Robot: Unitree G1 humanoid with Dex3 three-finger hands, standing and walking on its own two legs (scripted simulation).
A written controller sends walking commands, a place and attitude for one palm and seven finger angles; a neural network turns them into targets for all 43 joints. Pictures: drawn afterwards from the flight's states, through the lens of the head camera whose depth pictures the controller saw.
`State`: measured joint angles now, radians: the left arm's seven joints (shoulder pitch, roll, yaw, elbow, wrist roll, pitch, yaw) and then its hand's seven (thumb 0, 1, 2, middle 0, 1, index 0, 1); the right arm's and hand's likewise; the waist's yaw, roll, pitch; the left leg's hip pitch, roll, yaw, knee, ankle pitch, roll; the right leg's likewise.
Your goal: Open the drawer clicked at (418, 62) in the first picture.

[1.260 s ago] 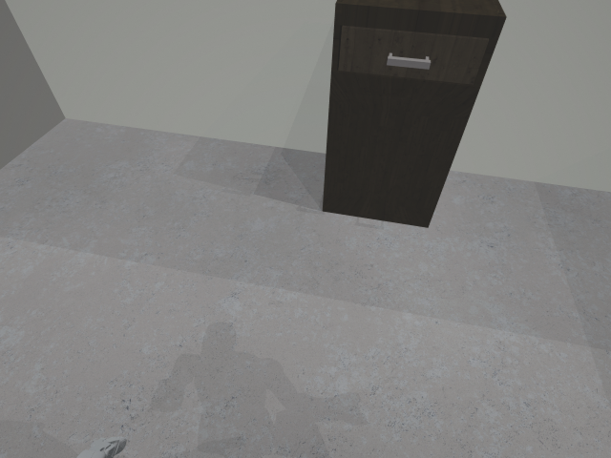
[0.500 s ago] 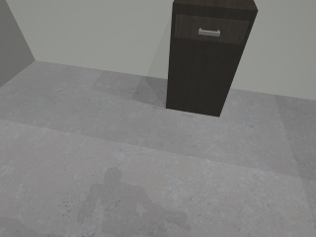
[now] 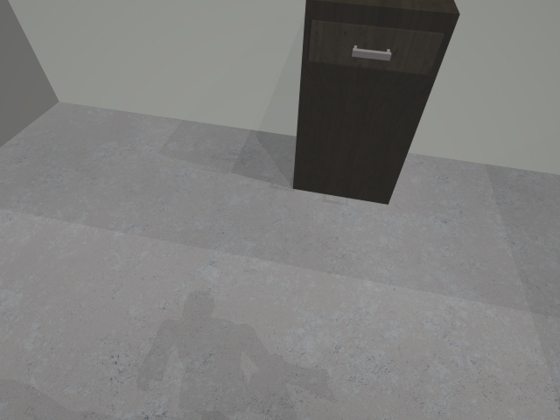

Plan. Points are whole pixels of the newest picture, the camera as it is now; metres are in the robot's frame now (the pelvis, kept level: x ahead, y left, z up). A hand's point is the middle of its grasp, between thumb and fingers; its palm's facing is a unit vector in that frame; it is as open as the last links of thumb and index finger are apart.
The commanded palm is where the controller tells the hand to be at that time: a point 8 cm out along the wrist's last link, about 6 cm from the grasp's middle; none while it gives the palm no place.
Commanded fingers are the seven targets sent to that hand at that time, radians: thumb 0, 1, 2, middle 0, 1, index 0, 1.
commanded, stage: look at it before walking up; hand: left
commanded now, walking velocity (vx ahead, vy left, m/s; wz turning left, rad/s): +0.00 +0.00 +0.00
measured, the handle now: (371, 52) +1.28 -0.26 -0.02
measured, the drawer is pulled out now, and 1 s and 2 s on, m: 0.00 0.00 0.00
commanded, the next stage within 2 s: walk to a spot facing it in 0.18 s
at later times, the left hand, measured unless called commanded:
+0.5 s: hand out of the picture +0.08 +0.23 -0.17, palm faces -0.08 -0.94 -0.32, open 7.4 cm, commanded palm none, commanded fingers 0.00 0.90 0.90 -0.20 -0.30 -0.20 -0.30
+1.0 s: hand out of the picture +0.06 +0.13 -0.16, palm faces -0.24 -0.95 -0.21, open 7.4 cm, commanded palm none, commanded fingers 0.00 0.90 0.90 -0.20 -0.30 -0.20 -0.30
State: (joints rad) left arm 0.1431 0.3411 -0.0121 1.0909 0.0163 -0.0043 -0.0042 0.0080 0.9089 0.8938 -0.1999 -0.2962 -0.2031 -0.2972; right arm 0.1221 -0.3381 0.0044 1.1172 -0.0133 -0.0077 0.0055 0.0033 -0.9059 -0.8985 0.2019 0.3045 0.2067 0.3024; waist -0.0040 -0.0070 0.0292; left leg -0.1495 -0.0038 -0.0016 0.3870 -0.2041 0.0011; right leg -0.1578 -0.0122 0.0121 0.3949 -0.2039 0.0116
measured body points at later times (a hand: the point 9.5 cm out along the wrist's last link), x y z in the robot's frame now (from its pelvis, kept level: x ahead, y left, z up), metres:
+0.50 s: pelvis +0.00 +0.00 -0.01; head +0.02 -0.01 +0.44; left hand +0.08 +0.28 -0.14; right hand +0.08 -0.29 -0.14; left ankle +0.01 +0.12 -0.74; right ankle +0.01 -0.13 -0.74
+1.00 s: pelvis +0.06 -0.05 +0.00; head +0.07 -0.08 +0.45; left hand +0.08 +0.18 -0.14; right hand +0.05 -0.32 -0.15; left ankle +0.15 +0.10 -0.66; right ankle -0.01 -0.11 -0.74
